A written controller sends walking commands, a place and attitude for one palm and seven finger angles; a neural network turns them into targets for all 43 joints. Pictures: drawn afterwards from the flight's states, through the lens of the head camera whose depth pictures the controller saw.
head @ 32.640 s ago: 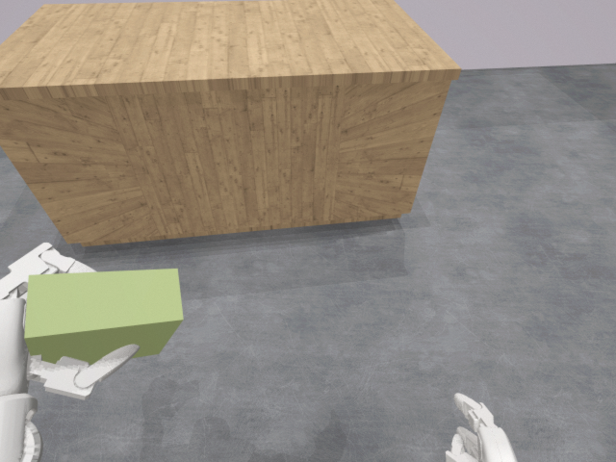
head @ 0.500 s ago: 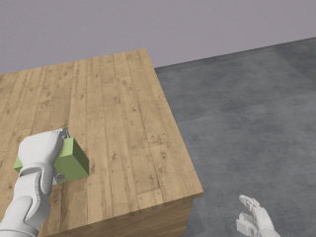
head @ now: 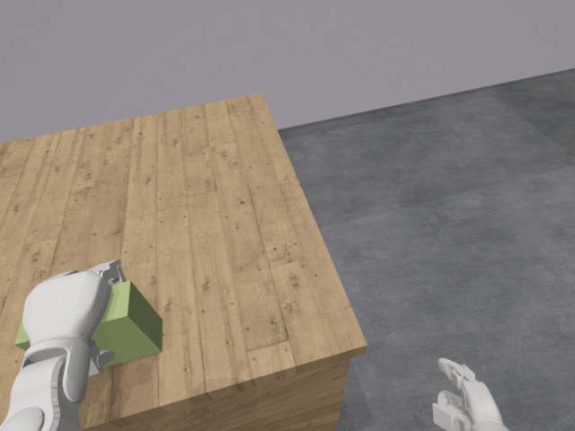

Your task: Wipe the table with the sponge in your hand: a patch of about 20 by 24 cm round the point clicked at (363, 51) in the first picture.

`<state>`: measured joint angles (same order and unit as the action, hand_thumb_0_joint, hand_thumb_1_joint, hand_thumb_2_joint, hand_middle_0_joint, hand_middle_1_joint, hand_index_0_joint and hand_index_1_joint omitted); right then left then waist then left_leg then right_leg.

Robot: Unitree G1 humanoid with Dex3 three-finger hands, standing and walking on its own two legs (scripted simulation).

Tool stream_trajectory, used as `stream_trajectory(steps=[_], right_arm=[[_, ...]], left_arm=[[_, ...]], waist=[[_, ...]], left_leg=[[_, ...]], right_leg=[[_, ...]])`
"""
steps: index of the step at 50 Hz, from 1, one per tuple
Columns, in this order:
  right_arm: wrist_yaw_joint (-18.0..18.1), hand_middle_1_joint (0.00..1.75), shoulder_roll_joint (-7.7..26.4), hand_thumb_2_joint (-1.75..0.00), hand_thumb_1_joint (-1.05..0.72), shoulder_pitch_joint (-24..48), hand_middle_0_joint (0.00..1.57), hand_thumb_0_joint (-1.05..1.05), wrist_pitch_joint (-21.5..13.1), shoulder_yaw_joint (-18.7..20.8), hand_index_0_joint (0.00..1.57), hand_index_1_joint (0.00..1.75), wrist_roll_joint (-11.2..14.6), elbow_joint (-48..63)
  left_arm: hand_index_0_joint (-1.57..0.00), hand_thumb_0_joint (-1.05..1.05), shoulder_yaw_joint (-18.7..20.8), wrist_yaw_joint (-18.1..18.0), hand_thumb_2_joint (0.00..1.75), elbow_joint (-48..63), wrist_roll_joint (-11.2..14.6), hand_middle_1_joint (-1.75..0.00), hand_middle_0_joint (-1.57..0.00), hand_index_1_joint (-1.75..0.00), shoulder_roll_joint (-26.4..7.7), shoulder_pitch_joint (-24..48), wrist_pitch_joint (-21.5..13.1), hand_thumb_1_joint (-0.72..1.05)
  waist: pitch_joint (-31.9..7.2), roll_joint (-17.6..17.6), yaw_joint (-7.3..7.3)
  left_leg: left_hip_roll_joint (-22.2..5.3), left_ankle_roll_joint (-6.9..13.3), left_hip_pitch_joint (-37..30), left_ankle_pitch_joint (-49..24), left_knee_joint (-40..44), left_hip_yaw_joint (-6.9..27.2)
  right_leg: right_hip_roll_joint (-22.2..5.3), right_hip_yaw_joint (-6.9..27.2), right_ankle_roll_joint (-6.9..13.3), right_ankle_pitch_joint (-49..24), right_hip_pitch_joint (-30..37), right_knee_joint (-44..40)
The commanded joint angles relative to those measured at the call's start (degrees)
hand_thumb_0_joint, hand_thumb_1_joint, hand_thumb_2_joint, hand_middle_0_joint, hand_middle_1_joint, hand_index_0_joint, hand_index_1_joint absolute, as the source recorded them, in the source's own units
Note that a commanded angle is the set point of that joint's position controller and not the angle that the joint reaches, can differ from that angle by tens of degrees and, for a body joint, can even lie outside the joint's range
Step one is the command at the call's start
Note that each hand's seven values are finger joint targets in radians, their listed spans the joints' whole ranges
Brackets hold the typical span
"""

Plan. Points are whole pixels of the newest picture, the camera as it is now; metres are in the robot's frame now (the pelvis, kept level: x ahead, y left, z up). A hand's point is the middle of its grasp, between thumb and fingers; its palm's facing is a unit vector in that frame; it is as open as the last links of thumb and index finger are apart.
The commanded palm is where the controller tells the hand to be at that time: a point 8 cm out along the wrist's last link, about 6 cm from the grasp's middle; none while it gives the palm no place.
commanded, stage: wipe back along the first lane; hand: left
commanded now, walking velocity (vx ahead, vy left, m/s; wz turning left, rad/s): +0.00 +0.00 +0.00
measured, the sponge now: (105, 336) +0.21 +0.30 +0.02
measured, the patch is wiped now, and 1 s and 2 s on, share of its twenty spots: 1.00 1.00 1.00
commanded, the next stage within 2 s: lift the sponge slowly off the table in 0.02 s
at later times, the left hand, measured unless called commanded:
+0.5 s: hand (91, 345) +0.18 +0.28 +0.07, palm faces -0.01 -0.10 -1.00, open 9.6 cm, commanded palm +0.16 +0.27 +0.12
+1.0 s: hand (86, 339) +0.18 +0.27 +0.10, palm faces +0.03 -0.09 -1.00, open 9.6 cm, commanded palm +0.16 +0.27 +0.16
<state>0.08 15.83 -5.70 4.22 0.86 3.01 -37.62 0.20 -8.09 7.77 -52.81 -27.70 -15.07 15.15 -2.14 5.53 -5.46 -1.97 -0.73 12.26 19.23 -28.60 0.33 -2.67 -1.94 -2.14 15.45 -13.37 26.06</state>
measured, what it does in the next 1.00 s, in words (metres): stands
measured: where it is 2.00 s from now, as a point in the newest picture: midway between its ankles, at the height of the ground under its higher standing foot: outside the picture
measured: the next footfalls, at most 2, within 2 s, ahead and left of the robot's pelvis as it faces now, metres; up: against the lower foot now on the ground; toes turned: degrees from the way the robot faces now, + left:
none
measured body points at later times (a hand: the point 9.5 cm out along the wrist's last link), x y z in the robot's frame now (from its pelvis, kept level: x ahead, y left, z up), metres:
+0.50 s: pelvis +0.00 -0.01 +0.00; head +0.00 -0.04 +0.45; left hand +0.18 +0.28 +0.12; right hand +0.22 -0.21 -0.09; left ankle -0.05 +0.13 -0.74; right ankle -0.03 -0.15 -0.74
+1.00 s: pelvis -0.02 -0.02 +0.01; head -0.02 -0.06 +0.45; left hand +0.18 +0.27 +0.15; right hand +0.22 -0.22 -0.09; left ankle -0.05 +0.13 -0.74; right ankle -0.02 -0.15 -0.74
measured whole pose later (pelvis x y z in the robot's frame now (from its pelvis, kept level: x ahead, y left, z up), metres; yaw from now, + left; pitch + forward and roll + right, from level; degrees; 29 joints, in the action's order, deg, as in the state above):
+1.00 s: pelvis -0.02 -0.02 +0.01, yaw +1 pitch -3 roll -1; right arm 1.6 15.1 -2.5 4.7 -0.7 2.3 -37.6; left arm -1.8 -2.1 15.5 -50.4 -29.1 -15.1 18.5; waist 1.0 6.6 -7.6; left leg -2.9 -2.0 5.8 15.8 -24.2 1.2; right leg -1.6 -2.8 -0.7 13.1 -7.2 23.1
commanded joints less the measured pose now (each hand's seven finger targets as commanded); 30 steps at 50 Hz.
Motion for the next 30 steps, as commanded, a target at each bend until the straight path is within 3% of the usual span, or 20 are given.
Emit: stream_trajectory(steps=[1,3,4,7,8,9,13,14,18,19,20,22,23,25,27,28,30], right_arm=[[0.24,0.30,6.29,-0.90,-0.90,8.69,0.20,0.00,-2.89,2.44,0.20,0.30,-0.20,9.28],[0.27,0.30,6.09,-0.90,-0.90,10.36,0.20,0.00,-2.71,2.15,0.20,0.30,-0.08,9.67],[0.23,0.30,5.85,-0.90,-0.90,9.22,0.20,0.00,-2.91,2.10,0.20,0.30,-0.10,9.91],[0.22,0.30,6.05,-0.90,-0.90,9.00,0.20,0.00,-2.75,2.27,0.20,0.30,-0.29,9.41],[0.42,0.30,5.98,-0.90,-0.90,10.84,0.20,0.00,-2.69,1.99,0.20,0.30,-0.23,9.87],[0.56,0.30,5.91,-0.90,-0.90,9.39,0.20,0.00,-2.78,1.92,0.20,0.30,-0.24,9.70],[0.97,0.30,5.82,-0.90,-0.90,11.48,0.20,0.00,-2.57,1.54,0.20,0.30,-0.39,9.53],[0.94,0.30,5.55,-0.90,-0.90,10.09,0.20,0.00,-2.84,1.46,0.20,0.30,-0.48,9.83],[0.86,0.30,5.48,-0.90,-0.90,11.48,0.20,0.00,-2.59,1.33,0.20,0.30,-0.73,9.91],[0.80,0.30,5.24,-0.90,-0.90,9.99,0.20,0.00,-2.72,1.32,0.20,0.30,-0.81,10.01],[0.81,0.30,5.42,-0.90,-0.90,9.59,0.20,0.00,-2.66,1.58,0.20,0.30,-0.88,9.48],[0.79,0.30,5.43,-0.90,-0.90,9.63,0.20,0.00,-2.48,1.77,0.20,0.30,-1.01,9.60],[0.85,0.30,5.32,-0.90,-0.90,11.62,0.20,0.00,-2.57,1.37,0.20,0.30,-0.99,10.31],[0.89,0.30,5.16,-0.90,-0.90,9.71,0.20,0.00,-2.61,1.58,0.20,0.30,-1.09,9.78],[1.26,0.30,5.55,-0.90,-0.90,9.77,0.20,0.00,-2.37,1.72,0.20,0.30,-1.22,9.22],[1.43,0.30,5.40,-0.90,-0.90,12.36,0.20,0.00,-2.43,1.25,0.20,0.30,-1.07,9.81],[1.68,0.30,5.22,-0.90,-0.90,10.60,0.20,0.00,-2.73,1.52,0.20,0.30,-1.19,9.03]], left_arm=[[-1.20,0.00,2.19,0.45,1.30,6.30,2.68,-1.60,-1.20,-1.60,-5.12,-5.50,0.62,0.10],[-1.20,0.00,2.42,0.26,1.30,7.48,2.67,-1.60,-1.20,-1.60,-4.79,-5.99,1.12,0.10],[-1.20,0.00,0.43,0.30,1.30,8.04,2.59,-1.60,-1.20,-1.60,-3.22,-6.61,1.33,0.10],[-1.20,0.00,1.41,0.05,1.30,8.63,1.92,-1.60,-1.20,-1.60,-4.83,-5.86,1.45,0.10],[-1.20,0.00,1.74,0.06,1.30,10.07,1.91,-1.60,-1.20,-1.60,-5.25,-4.57,2.02,0.10],[-1.20,0.00,1.18,0.09,1.30,10.33,1.62,-1.60,-1.20,-1.60,-5.20,-2.21,2.15,0.10],[-1.20,0.00,2.38,0.71,1.30,11.39,1.15,-1.60,-1.20,-1.60,-7.29,0.90,2.58,0.10],[-1.20,0.00,0.47,0.97,1.30,12.60,0.90,-1.60,-1.20,-1.60,-5.78,1.55,2.42,0.10],[-1.20,0.00,4.20,1.20,1.30,14.87,1.10,-1.60,-1.20,-1.60,-9.20,-0.91,1.87,0.10],[-1.20,0.00,2.77,1.28,1.30,15.76,1.07,-1.60,-1.20,-1.60,-7.95,-0.13,1.60,0.10],[-1.20,0.00,4.74,1.21,1.30,14.86,0.97,-1.60,-1.20,-1.60,-9.66,-1.35,1.30,0.10],[-1.20,0.00,4.83,1.03,1.30,16.89,0.81,-1.60,-1.20,-1.60,-9.96,-0.75,0.69,0.10],[-1.20,0.00,5.85,0.95,1.30,18.84,0.94,-1.60,-1.20,-1.60,-10.69,-1.03,0.98,0.10],[-1.20,0.00,5.20,0.69,1.30,18.20,0.71,-1.60,-1.20,-1.60,-9.98,-0.86,0.82,0.10],[-1.20,0.00,6.24,0.46,1.30,17.72,0.25,-1.60,-1.20,-1.60,-11.81,2.58,0.74,0.10],[-1.20,0.00,6.59,0.47,1.30,19.74,0.16,-1.60,-1.20,-1.60,-12.35,5.31,1.14,0.10],[-1.20,0.00,5.66,0.37,1.30,17.88,-0.12,-1.60,-1.20,-1.60,-11.46,5.36,1.05,0.10]], waist=[[-7.36,-6.59,-1.78],[-6.46,-6.11,-2.05],[-6.53,-6.50,-1.72],[-6.29,-7.14,-1.73],[-5.92,-5.77,-2.04],[-7.40,-5.86,-1.38],[-5.71,-4.76,-1.86],[-7.23,-4.37,-1.45],[-7.00,-3.10,-2.46],[-7.77,-3.37,-1.77],[-6.82,-3.82,-2.09],[-7.44,-2.59,-2.17],[-6.93,-1.00,-2.69],[-7.06,-2.19,-2.21],[-7.05,-2.64,-2.01],[-6.11,-0.54,-2.25],[-7.08,-0.94,-2.03]], left_leg=[[2.56,2.16,-0.09,-23.37,2.30,0.44],[2.37,2.01,0.03,-22.35,2.75,0.75],[2.52,2.25,0.10,-22.30,2.37,0.40],[2.41,2.16,-0.03,-22.13,2.49,0.57],[2.39,2.25,-0.41,-21.17,2.88,0.80],[2.54,2.51,-0.80,-21.48,2.64,0.33],[2.48,2.56,-2.05,-21.10,3.64,1.05],[2.74,2.82,-2.59,-22.35,3.21,0.60],[2.72,2.63,-3.55,-24.14,3.59,1.18],[2.75,2.77,-3.50,-24.49,3.40,0.59],[2.66,2.68,-3.36,-25.08,3.35,0.81],[2.69,2.61,-4.00,-25.32,3.51,0.59],[2.69,2.56,-4.33,-24.76,3.87,1.17],[2.53,2.61,-4.38,-25.96,3.60,0.83],[2.64,2.65,-4.89,-24.78,3.81,0.61],[2.55,2.60,-5.12,-23.64,4.55,1.22],[2.69,2.79,-5.71,-24.25,4.48,0.86]], right_leg=[[3.27,-1.83,4.76,-21.37,6.92,-0.22],[3.65,-1.09,5.07,-19.62,6.37,-0.54],[3.34,-1.98,4.76,-19.18,6.08,-0.24],[3.34,-1.69,4.75,-19.33,6.01,-0.39],[3.60,-0.60,5.07,-18.18,5.90,-0.81],[3.37,-1.53,4.82,-17.92,6.22,-0.38],[3.80,-0.32,5.25,-16.68,6.41,-1.69],[3.42,-1.37,5.01,-17.48,7.00,-1.09],[3.80,0.25,5.46,-20.13,8.71,-1.79],[3.41,-1.19,5.07,-19.99,8.87,-1.35],[3.62,-1.05,5.11,-20.33,8.83,-1.59],[3.53,-0.94,5.05,-20.58,9.15,-1.85],[3.98,0.68,5.62,-20.01,9.11,-2.34],[3.69,-1.06,5.20,-20.24,9.07,-2.00],[3.66,-0.59,5.15,-19.72,8.89,-2.71],[4.13,0.83,5.78,-17.68,8.49,-3.27],[3.81,-0.78,5.44,-17.46,9.07,-3.06]])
